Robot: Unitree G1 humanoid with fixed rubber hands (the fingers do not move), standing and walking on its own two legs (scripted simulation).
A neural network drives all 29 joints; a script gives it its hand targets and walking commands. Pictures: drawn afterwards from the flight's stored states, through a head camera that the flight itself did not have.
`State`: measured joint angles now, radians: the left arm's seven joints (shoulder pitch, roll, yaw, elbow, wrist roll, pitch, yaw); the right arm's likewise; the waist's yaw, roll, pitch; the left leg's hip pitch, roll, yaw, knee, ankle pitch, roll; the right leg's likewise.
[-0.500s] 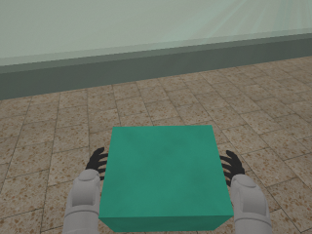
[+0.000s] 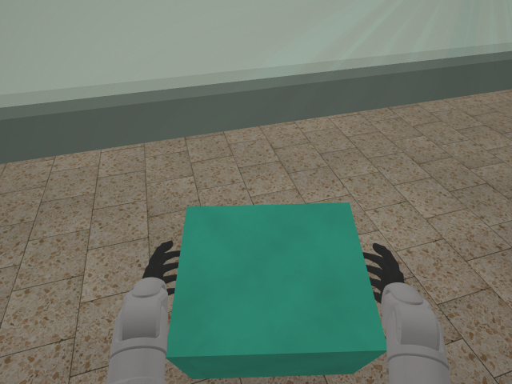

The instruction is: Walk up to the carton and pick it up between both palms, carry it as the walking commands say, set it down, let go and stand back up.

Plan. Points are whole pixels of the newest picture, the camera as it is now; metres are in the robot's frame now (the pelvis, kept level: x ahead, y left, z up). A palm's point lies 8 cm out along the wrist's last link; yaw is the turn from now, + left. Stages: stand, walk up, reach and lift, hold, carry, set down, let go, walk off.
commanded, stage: hold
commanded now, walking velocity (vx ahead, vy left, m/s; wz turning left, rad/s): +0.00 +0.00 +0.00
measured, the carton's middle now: (270, 291) +0.31 +0.00 -0.03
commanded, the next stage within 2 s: carry in 0.64 s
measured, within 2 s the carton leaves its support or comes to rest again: neither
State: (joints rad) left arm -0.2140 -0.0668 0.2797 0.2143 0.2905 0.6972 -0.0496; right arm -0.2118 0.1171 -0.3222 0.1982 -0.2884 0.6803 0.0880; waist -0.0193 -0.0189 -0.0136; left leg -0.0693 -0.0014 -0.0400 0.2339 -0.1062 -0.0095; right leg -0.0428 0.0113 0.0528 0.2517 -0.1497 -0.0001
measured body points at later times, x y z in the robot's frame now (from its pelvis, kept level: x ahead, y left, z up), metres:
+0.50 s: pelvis +0.01 +0.00 +0.00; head -0.02 +0.01 +0.45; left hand +0.29 +0.20 +0.02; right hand +0.28 -0.19 +0.02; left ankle +0.02 +0.13 -0.75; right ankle +0.00 -0.12 -0.75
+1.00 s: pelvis +0.07 -0.02 -0.01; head +0.02 -0.02 +0.44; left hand +0.36 +0.15 +0.07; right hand +0.33 -0.23 +0.07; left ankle +0.07 +0.11 -0.73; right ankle +0.00 -0.11 -0.75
